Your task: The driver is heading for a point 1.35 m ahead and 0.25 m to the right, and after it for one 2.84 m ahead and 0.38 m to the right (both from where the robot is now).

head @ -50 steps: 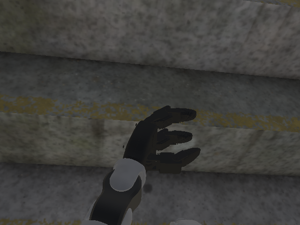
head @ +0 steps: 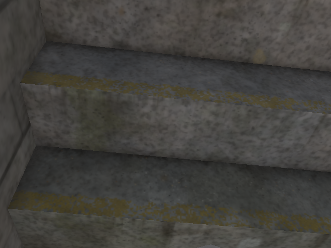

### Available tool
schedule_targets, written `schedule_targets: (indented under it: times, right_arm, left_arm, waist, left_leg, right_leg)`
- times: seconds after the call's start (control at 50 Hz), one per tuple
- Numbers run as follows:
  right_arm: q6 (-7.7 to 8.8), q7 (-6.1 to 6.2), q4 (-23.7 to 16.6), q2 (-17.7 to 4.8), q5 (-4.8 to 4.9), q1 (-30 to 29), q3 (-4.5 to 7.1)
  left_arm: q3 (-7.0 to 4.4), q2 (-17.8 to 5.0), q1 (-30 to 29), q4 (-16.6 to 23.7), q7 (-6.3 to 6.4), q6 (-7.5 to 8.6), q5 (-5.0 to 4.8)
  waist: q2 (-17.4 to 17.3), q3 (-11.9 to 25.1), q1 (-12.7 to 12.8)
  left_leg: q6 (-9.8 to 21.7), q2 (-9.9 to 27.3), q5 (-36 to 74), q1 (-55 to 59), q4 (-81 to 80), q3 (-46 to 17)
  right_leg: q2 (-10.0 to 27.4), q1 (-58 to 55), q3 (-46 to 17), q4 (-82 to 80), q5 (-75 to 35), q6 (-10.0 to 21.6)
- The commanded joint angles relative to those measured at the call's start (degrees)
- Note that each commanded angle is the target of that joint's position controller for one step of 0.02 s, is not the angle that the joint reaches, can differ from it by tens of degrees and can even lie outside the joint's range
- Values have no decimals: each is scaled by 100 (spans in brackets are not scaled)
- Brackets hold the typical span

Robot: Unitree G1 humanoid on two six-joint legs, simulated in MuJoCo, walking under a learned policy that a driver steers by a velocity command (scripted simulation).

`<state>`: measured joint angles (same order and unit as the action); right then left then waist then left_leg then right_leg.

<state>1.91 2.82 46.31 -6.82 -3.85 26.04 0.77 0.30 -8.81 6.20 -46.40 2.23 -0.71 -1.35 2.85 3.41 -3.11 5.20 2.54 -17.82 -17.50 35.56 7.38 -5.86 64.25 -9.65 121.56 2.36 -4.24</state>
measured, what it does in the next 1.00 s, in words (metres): climbs: right foot, then left foot 0.24 m higher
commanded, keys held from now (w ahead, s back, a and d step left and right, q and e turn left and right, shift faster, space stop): w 1.00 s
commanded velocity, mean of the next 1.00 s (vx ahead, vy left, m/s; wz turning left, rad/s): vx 0.50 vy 0.00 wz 0.00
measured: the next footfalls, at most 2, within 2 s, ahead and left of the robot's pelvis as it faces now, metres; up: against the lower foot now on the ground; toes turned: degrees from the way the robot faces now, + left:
right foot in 0.44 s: +0.10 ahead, -0.21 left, +0.00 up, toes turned -2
left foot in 0.76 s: +0.27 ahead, -0.01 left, +0.24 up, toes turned +8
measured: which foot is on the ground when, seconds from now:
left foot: down 0.00-0.44, up 0.46-0.74, down 0.76-1.00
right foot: up 0.00-0.42, down 0.44-0.86, up 0.88-1.00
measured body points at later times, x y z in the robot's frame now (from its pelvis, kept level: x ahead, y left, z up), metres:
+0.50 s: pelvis +0.09 -0.11 +0.00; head +0.10 -0.14 +0.45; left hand +0.15 +0.14 -0.12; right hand +0.28 -0.35 -0.11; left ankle +0.02 +0.06 -0.62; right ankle +0.07 -0.21 -0.73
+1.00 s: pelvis +0.20 -0.16 +0.16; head +0.20 -0.21 +0.61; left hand +0.34 +0.12 +0.10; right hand +0.39 -0.39 +0.03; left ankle +0.23 -0.02 -0.49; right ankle +0.18 -0.30 -0.33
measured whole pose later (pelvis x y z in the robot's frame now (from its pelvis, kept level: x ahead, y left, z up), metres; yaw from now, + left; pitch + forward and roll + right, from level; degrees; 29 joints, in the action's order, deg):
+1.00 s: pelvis +0.20 -0.16 +0.16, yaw +3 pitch +3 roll +5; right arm 1.5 4.1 50.0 -14.0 -4.6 5.0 1.8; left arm -2.7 -14.1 11.3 -39.2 3.0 2.0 1.9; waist -0.9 5.0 2.2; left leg 1.7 0.4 -31.0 -36.7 64.2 5.5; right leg -4.0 49.8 -11.5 110.4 9.5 4.5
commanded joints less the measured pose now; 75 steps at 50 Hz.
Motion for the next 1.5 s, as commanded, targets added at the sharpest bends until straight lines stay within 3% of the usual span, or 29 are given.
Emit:
schedule_targets:
  times: [0.02, 0.08, 0.28, 0.38, 0.42, 0.44, 0.46, 0.48, 0.52, 0.6, 0.68, 0.74, 0.8, 0.86, 0.88, 0.92, 0.96, 1.08, 1.1, 1.14, 1.16, 1.18, 1.24, 1.26, 1.28, 1.3, 1.32, 1.44, 1.5]
  right_arm:
    - [38, 20, -115, -792, 58, 438, 229]
    - [97, 21, 30, -586, 15, 353, 119]
    - [-50, -19, -88, -1219, 141, -989, 235]
    - [-29, -12, -186, -1603, 398, -1747, 270]
    - [36, -132, -437, -823, 773, -1824, 46]
    - [146, -224, -763, -352, 620, -2036, -109]
    - [402, -430, -744, 486, 406, -1784, -264]
    - [493, -615, -385, 367, 609, -817, -166]
    - [510, -725, -1003, 191, 623, -1869, -352]
    - [374, -554, -1292, 22, 505, -2591, -443]
    - [330, -589, -1934, 110, 597, -4367, -779]
    - [269, -440, -2386, 307, 549, -5028, -1048]
    - [-38, -586, -1825, -587, 375, -3188, -558]
    - [-277, -328, -525, -1005, 143, -393, -268]
    - [-451, 110, 314, -736, 441, -1251, -89]
    - [-243, 296, -83, -231, -31, -2774, -77]
    - [41, 257, 246, -51, -190, -2712, -126]
    - [751, -101, -463, -1023, 137, -4795, -7]
    - [748, 16, -315, -1027, 242, -4214, 11]
    - [518, -194, 225, -600, 517, -1179, 28]
    - [386, -225, 152, -562, 316, -836, 72]
    - [318, -233, 67, -402, 43, -889, 144]
    - [631, -390, -1048, 811, 486, -4048, -500]
    - [593, -597, -955, 521, 429, -2690, -440]
    - [427, -417, -1161, 200, -46, -2865, -269]
    - [273, -341, -1086, -125, 10, -2811, -154]
    - [213, -337, -959, -395, 589, -2476, -227]
    - [34, -176, -761, -82, 664, -2655, -353]
    - [-48, -102, -488, -289, 821, -2245, -375]
  left_arm:
    - [-73, -207, -308, 291, 82, 62, 14]
    - [-91, -215, -532, 465, 10, 94, 243]
    - [32, -187, -30, 551, -250, 384, 140]
    - [-335, -722, 1686, 245, -189, 358, 312]
    - [-436, -700, 1865, -112, -328, 353, 394]
    - [-409, -649, 1860, -303, -353, 318, 407]
    - [-320, -786, 2236, -614, -328, 317, 419]
    - [-342, -994, 2395, -546, -275, 254, 520]
    - [-396, -1167, 2389, -287, -288, 202, 336]
    - [-84, -193, 1712, -503, -223, 568, 440]
    - [127, -23, 1618, -945, -155, 745, 128]
    - [-22, -1053, 3199, -1648, 110, 556, -191]
    - [-290, -1925, 3442, -1791, 215, 503, -26]
    - [-407, -1933, 1025, -608, 143, 409, -73]
    - [-558, -1360, 759, -170, 12, 578, 172]
    - [-136, 175, -569, 1274, 38, 526, 309]
    - [104, 832, -59, 1505, -13, 311, 369]
    - [-270, -907, 2729, 697, 324, -114, -46]
    - [-302, -898, 3156, 342, 308, -33, -296]
    - [-367, -754, 2655, -225, 271, 350, -81]
    - [-470, -890, 2329, -57, 246, 467, 223]
    - [-524, -938, 1915, 101, 68, 500, 361]
    - [-192, -29, 3189, -506, -327, 276, 398]
    - [-292, -449, 2429, -317, -141, 310, 311]
    - [-497, -356, 1944, -295, 34, 534, 213]
    - [-457, -365, 1643, -332, 93, 661, 244]
    - [-337, -634, 1464, 17, 110, 599, 487]
    - [-252, -779, 971, 273, 248, 221, 444]
    - [-189, -842, 996, 199, 206, 135, 62]
  waist:
    - [-912, -661, 68]
    - [-1163, -542, -19]
    - [-904, -306, 633]
    - [-1510, 325, 1451]
    - [-1108, 263, 1035]
    - [-472, 81, 837]
    - [960, 208, 400]
    - [987, 507, 107]
    - [593, 313, 396]
    - [99, -555, 206]
    - [203, -1015, 352]
    - [671, 644, 343]
    - [1055, 2045, -386]
    - [402, 1939, -1619]
    - [-2790, 1439, -649]
    - [-1340, 156, 209]
    - [80, -587, 935]
    - [-9, -809, 2800]
    - [-138, -501, 2510]
    - [714, 1307, 737]
    - [1762, 1652, 552]
    - [1144, 1767, 360]
    - [-917, 761, 1380]
    - [-470, 1150, 290]
    - [-105, 162, 241]
    - [50, 30, 175]
    - [307, 855, 322]
    - [410, 77, 287]
    - [622, -130, 318]
  left_leg:
    - [766, 1498, -124, 818, -1884, -1830]
    - [968, 1571, 78, 1210, -2139, -2034]
    - [1050, 1559, 1435, 928, -3139, -930]
    - [1069, 1301, 6627, 1667, -1419, -354]
    - [514, 838, 5138, 1868, 1011, -212]
    - [309, 604, 2114, -98, 2534, -481]
    - [36, -550, -628, -2912, 5334, -1319]
    - [-26, -1029, -526, -3989, 7515, -2016]
    - [-314, -663, -118, -6197, 9262, -2040]
    - [-221, -496, 1014, -7088, 11008, -2042]
    - [104, -412, 1719, -5585, 8127, -638]
    - [179, -553, -197, -2141, 4937, 1646]
    - [406, -1068, -1630, -1483, 3813, 1381]
    - [1021, -398, -1827, 1010, 1582, -869]
    - [1277, -17, -1108, -177, 1242, -2022]
    - [1084, 870, -1199, -2318, 1420, -3072]
    - [277, 954, -1366, -2680, 873, -2487]
    - [450, 611, -151, -4891, 306, -351]
    - [595, 667, 792, -4363, 342, -209]
    - [187, -930, 1932, -3411, 2976, 477]
    - [70, -1007, 1039, -3469, 5066, -443]
    - [-58, -1112, 752, -3463, 6720, -1114]
    - [37, -456, 716, -5485, 7460, -1270]
    - [-18, -201, 1485, -5673, 7501, -1916]
    - [-336, -89, 1686, -5373, 7187, -1337]
    - [-449, -126, 1835, -5038, 7224, -1257]
    - [-440, 0, 1483, -5104, 7341, -1624]
    - [-496, -19, 1870, -3071, 5476, -436]
    - [-395, -295, 795, -902, 2006, 581]
  right_leg:
    - [258, 1106, -29, -135, 107, -100]
    - [235, 1086, 538, 234, 116, -17]
    - [1182, -1418, 1482, -3511, 541, 326]
    - [752, -4123, 1541, -7973, 842, 1054]
    - [566, -4804, 1637, -11231, -165, 1124]
    - [1110, -5814, 930, -11063, -1322, 1059]
    - [1731, -7343, 65, -8812, -6975, 764]
    - [2244, -7385, -169, -8626, -7254, 1251]
    - [2696, -7237, -1139, -9651, -1079, 1932]
    - [2607, -5571, -658, -10431, 699, 1512]
    - [1453, -3249, 1314, -11339, -1069, 739]
    - [1434, -3869, 1594, -12097, -6762, 865]
    - [1911, -6978, 1191, -10241, -12898, 1089]
    - [1022, -4261, 1599, -7740, -9665, 233]
    - [276, -3486, 1418, -4179, -868, 543]
    - [381, -1482, -1022, -14, 2303, 964]
    - [378, -789, -1291, -127, 1594, 1124]
    - [609, -4250, 1378, -4990, 378, 526]
    - [625, -5381, 1994, -6750, 523, 757]
    - [320, -6897, 1086, -7678, 1211, 1640]
    - [1232, -6540, -755, -8168, 2014, 2010]
    - [1483, -6060, -1226, -8285, 3092, 1913]
    - [1399, -6271, -605, -8499, 668, 1274]
    - [2017, -5982, -2375, -8779, 3188, 1772]
    - [2001, -4695, -2933, -10001, 4569, 1848]
    - [2001, -4182, -2921, -10137, 4828, 2001]
    - [2260, -4365, -3520, -9772, 5235, 2101]
    - [1782, -2340, -1111, -10035, 3801, 1786]
    - [1416, -1856, -41, -10400, 3856, 1704]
